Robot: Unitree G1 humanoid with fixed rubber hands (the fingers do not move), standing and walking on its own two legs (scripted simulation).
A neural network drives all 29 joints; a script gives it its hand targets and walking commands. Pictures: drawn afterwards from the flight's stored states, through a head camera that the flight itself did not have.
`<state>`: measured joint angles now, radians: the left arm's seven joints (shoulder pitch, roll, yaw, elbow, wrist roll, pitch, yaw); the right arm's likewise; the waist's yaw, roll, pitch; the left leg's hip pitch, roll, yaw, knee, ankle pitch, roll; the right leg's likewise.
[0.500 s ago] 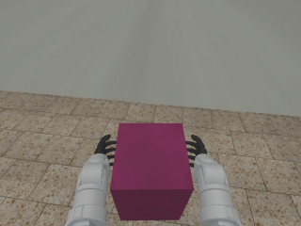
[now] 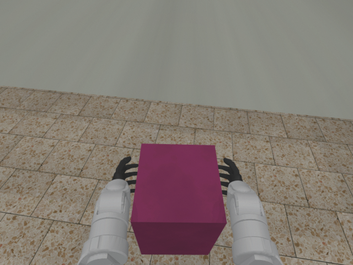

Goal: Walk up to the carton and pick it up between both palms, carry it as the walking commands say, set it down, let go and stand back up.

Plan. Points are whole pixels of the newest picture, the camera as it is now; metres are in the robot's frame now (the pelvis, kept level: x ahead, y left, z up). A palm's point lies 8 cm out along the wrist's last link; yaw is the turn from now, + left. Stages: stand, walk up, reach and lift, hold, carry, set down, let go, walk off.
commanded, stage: set down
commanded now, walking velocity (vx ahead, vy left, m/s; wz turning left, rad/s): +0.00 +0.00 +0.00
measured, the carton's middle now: (176, 202) +0.31 -0.01 -0.07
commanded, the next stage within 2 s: none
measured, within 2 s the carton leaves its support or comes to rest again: neither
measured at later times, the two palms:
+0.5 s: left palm (128, 198) +0.33 +0.13 -0.07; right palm (228, 200) +0.32 -0.15 -0.08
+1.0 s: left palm (133, 204) +0.36 +0.13 -0.17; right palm (220, 204) +0.35 -0.15 -0.17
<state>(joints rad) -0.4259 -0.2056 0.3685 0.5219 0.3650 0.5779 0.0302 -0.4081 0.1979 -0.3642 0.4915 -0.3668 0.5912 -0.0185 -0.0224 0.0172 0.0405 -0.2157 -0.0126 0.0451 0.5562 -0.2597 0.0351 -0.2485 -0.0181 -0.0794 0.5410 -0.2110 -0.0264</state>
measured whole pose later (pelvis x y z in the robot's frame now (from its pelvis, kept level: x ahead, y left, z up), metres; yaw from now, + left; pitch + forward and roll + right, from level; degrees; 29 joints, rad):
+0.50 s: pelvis -0.03 -0.01 -0.04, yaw -1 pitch +12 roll +0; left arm -0.54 -0.20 0.46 0.56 0.36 0.29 0.01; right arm -0.52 0.21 -0.44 0.52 -0.35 0.31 -0.03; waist -0.01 0.02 0.06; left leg -0.74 0.00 0.05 0.85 -0.32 0.03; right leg -0.78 -0.02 -0.07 0.83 -0.26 -0.04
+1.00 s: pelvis -0.03 +0.00 -0.11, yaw +3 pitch +28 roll +0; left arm -0.64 -0.17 0.42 0.60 0.27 0.24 0.06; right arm -0.60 0.16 -0.45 0.55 -0.27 0.25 -0.03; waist -0.05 0.02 -0.10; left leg -1.26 -0.05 0.02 1.20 -0.42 0.03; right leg -1.28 0.01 0.00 1.18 -0.38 -0.01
